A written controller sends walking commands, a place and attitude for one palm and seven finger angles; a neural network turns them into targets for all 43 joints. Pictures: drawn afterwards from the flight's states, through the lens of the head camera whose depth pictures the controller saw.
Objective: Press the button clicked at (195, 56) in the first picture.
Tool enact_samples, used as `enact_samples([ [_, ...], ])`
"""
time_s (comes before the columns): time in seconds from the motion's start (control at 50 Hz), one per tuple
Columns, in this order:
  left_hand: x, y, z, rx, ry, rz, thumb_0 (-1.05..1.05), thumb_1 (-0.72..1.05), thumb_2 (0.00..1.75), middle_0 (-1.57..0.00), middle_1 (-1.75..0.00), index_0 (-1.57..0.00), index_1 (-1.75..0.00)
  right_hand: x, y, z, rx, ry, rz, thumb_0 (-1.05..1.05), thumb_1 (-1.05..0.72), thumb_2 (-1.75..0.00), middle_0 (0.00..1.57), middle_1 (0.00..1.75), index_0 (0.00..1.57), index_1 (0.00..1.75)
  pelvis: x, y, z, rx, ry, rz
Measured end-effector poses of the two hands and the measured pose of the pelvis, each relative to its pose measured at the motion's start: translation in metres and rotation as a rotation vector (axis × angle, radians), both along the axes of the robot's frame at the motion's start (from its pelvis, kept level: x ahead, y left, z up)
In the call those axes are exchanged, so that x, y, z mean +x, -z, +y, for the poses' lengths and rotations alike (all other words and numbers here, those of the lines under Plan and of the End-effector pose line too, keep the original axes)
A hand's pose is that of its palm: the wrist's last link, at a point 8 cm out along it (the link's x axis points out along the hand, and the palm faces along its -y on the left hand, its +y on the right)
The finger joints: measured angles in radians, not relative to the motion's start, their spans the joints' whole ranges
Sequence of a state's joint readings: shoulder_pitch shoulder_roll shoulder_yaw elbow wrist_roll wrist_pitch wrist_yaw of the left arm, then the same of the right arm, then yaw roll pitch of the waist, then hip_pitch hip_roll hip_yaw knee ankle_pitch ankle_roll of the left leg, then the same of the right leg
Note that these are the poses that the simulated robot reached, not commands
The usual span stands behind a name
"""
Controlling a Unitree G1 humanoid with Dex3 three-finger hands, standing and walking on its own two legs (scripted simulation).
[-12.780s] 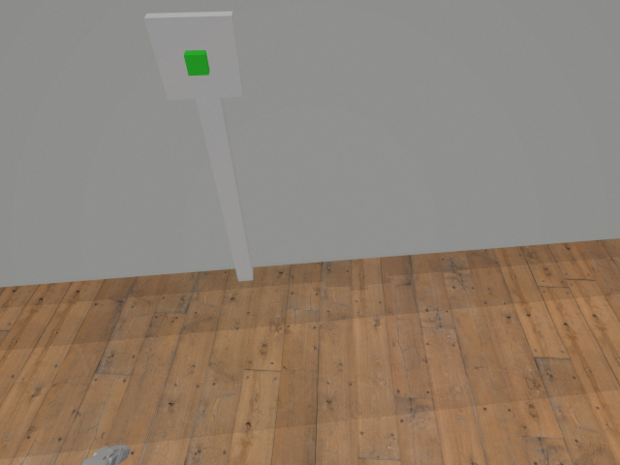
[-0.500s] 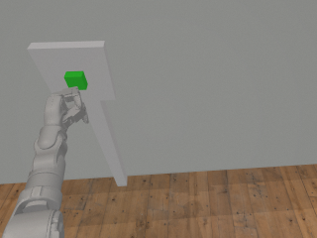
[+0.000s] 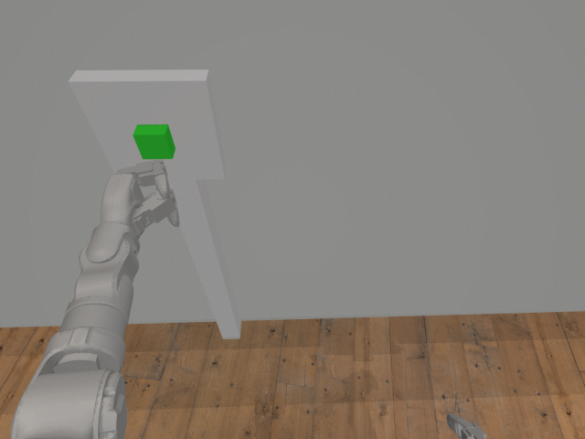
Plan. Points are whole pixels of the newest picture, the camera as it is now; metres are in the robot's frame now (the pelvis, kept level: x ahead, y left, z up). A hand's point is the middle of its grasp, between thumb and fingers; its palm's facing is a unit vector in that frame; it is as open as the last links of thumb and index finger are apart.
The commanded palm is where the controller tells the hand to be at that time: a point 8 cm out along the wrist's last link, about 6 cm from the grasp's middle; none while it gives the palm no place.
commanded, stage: aim a knuckle at the button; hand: left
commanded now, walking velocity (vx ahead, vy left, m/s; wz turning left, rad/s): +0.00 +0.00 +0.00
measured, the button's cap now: (155, 140) +0.51 +0.21 +0.14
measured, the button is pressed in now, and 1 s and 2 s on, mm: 0 0 12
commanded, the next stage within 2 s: press the button with the knuckle in 1.08 s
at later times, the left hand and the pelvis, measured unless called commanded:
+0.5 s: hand (172, 204) +0.41 +0.17 +0.10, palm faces +0.03 -1.00 +0.00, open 3.1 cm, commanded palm +0.38 +0.23 +0.11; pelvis +0.00 +0.00 +0.00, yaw +0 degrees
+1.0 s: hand (173, 210) +0.40 +0.17 +0.10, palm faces +0.03 -1.00 +0.00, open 3.1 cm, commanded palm +0.38 +0.22 +0.11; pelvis +0.00 +0.00 +0.00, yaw +0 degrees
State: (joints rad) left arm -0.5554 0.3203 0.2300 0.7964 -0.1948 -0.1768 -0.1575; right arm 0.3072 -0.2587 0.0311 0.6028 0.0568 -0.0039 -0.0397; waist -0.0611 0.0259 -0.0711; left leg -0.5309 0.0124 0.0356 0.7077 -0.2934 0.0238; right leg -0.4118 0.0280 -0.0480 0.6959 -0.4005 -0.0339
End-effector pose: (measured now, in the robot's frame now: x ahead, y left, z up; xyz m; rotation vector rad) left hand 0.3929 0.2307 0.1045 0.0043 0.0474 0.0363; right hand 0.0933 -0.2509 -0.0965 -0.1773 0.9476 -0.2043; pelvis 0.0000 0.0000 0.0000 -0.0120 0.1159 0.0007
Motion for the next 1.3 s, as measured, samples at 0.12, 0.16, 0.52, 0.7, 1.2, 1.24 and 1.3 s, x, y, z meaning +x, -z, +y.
enact_samples([
  [0.12, -0.012, 0.005, -0.011, 0.005, 0.011, -0.058, 0.02, 0.90, 0.90, -1.30, -1.50, -1.30, -1.50, -0.010, 0.006, -0.001, 0.003, 0.000, 0.042, 0.01, -0.91, -0.90, 0.20, 0.30, 0.20, 0.30, 0.002, 0.001, 0.001, 0.000, 0.001, -0.001],
  [0.16, -0.013, 0.006, -0.013, 0.004, 0.008, -0.067, 0.02, 0.90, 0.90, -1.30, -1.50, -1.30, -1.50, -0.012, 0.007, -0.001, 0.001, 0.002, 0.053, 0.01, -0.91, -0.90, 0.20, 0.30, 0.20, 0.30, 0.001, 0.001, 0.001, 0.001, 0.002, -0.004],
  [0.52, -0.008, 0.003, -0.004, -0.010, 0.005, -0.012, 0.02, 0.90, 0.90, -1.30, -1.50, -1.30, -1.50, -0.009, 0.003, -0.006, -0.004, 0.013, 0.032, 0.01, -0.91, -0.90, 0.20, 0.30, 0.20, 0.30, 0.002, 0.000, -0.002, 0.001, -0.001, -0.005],
  [0.7, -0.015, -0.003, -0.005, 0.018, -0.011, -0.097, 0.02, 0.90, 0.90, -1.30, -1.50, -1.30, -1.50, -0.003, 0.002, -0.006, -0.012, 0.002, 0.013, 0.01, -0.91, -0.90, 0.20, 0.30, 0.20, 0.30, -0.001, 0.001, -0.002, 0.000, 0.001, -0.010],
  [1.2, -0.003, -0.001, -0.009, 0.019, -0.001, -0.046, 0.02, 0.90, 0.90, -1.30, -1.50, -1.30, -1.50, -0.012, 0.006, -0.001, -0.005, 0.006, 0.033, 0.01, -0.91, -0.90, 0.20, 0.30, 0.20, 0.30, -0.004, 0.002, 0.000, -0.003, -0.005, -0.005],
  [1.24, -0.002, -0.004, -0.010, 0.015, 0.000, -0.048, 0.02, 0.90, 0.90, -1.30, -1.50, -1.30, -1.50, -0.013, 0.006, -0.001, -0.002, 0.011, 0.034, 0.01, -0.91, -0.90, 0.20, 0.30, 0.20, 0.30, -0.003, 0.002, 0.000, -0.003, -0.002, -0.003],
  [1.3, 0.001, -0.005, -0.009, 0.004, -0.004, -0.049, 0.02, 0.90, 0.90, -1.30, -1.50, -1.30, -1.50, -0.016, 0.007, -0.002, -0.001, 0.015, 0.042, 0.01, -0.91, -0.90, 0.20, 0.30, 0.20, 0.30, -0.002, 0.002, 0.000, -0.002, 0.000, -0.001],
])
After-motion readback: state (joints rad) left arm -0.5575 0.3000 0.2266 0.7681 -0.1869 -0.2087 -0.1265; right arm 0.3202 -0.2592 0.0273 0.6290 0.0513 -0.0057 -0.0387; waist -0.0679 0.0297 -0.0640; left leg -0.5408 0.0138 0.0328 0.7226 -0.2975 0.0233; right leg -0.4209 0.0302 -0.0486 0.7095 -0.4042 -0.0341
